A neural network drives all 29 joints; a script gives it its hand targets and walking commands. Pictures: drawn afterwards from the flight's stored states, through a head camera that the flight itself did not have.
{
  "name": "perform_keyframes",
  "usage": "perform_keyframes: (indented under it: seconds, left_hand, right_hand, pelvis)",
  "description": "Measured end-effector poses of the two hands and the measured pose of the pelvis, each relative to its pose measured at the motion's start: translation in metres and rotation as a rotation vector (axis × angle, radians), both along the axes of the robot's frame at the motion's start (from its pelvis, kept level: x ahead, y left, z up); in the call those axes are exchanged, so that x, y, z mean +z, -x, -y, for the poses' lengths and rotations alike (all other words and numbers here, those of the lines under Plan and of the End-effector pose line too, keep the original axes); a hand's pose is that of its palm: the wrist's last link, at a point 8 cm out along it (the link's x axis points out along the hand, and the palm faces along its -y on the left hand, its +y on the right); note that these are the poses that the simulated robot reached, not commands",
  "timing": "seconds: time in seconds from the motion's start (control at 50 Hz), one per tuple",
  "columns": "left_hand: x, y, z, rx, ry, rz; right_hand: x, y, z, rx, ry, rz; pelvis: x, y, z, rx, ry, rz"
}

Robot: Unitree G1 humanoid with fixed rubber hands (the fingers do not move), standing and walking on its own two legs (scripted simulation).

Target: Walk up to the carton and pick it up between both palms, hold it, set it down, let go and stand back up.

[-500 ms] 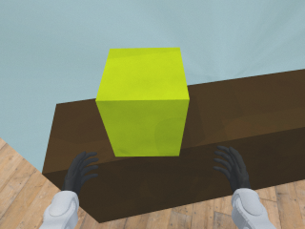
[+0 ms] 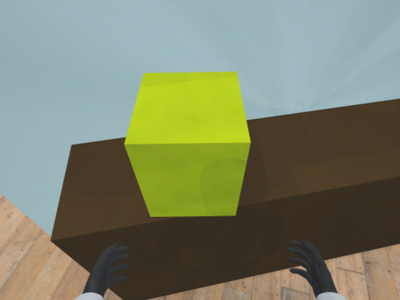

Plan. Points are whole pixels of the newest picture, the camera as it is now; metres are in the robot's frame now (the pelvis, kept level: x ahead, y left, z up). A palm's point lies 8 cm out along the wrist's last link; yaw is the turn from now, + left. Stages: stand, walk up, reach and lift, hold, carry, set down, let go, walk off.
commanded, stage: set down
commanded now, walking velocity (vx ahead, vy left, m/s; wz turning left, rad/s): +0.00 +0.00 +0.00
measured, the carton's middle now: (191, 147) +0.42 +0.06 +0.07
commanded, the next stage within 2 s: let go in 0.26 s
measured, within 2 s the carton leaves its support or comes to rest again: neither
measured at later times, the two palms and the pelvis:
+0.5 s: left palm out of the picture +0.14 +0.23 -0.07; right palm out of the picture +0.15 -0.22 -0.08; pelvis -0.01 -0.01 +0.00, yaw +0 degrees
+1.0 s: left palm out of the picture +0.09 +0.24 -0.10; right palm out of the picture +0.06 -0.26 -0.12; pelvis -0.03 +0.00 -0.01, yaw -4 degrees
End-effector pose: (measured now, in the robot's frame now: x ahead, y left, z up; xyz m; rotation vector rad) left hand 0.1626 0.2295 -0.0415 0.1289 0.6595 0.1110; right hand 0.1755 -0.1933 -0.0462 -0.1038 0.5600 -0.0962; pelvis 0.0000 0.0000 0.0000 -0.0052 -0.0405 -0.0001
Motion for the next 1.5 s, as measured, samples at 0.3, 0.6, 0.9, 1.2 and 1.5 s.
perform_keyframes:
  seconds: [0.3, 0.6, 0.9, 1.2, 1.5]
  left_hand:
    - [-0.032, 0.019, -0.002, 0.007, -0.029, -0.18]
    - [-0.034, 0.014, 0.003, -0.004, -0.044, -0.169]
    - [-0.044, 0.033, 0.006, -0.063, -0.073, -0.159]
    - [-0.081, 0.083, -0.023, -0.094, -0.107, -0.333]
    - [-0.082, 0.093, -0.006, -0.117, -0.104, -0.343]
  right_hand:
    - [-0.028, 0.019, 0.024, 0.022, 0.052, -0.118]
    - [-0.036, 0.027, 0.034, 0.037, 0.074, -0.125]
    - [-0.048, 0.056, 0.046, -0.003, 0.087, -0.246]
    - [-0.094, 0.196, 0.058, -0.205, 0.066, -0.651]
    - [-0.109, 0.206, 0.038, -0.244, -0.02, -0.636]
  pelvis:
    - [-0.001, 0.0, 0.003, -0.001, -0.002, 0.018]
    - [-0.002, 0.012, 0.006, -0.001, 0.0, 0.029]
    - [-0.006, 0.024, 0.003, -0.046, 0.002, 0.011]
    - [-0.019, 0.032, -0.016, -0.11, -0.007, -0.076]
    - [-0.02, 0.04, -0.016, -0.134, -0.023, -0.057]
